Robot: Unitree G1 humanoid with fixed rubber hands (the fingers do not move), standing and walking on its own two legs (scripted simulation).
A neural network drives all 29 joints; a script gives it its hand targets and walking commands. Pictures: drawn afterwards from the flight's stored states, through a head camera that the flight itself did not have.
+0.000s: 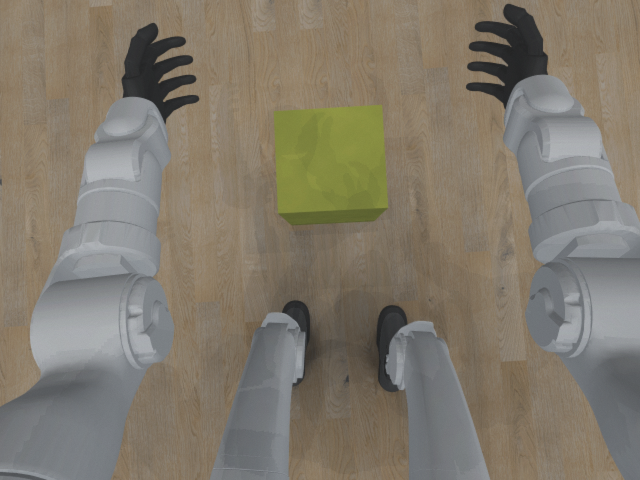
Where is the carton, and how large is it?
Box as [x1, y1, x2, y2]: [274, 105, 387, 224]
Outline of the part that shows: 381,105 274,111 278,213 289,223 309,224 374,220 387,207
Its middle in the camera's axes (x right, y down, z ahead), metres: +0.02 -0.14 +0.87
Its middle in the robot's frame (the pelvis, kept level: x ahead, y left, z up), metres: +0.54 +0.05 -0.53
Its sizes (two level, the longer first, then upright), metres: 0.210 0.200 0.250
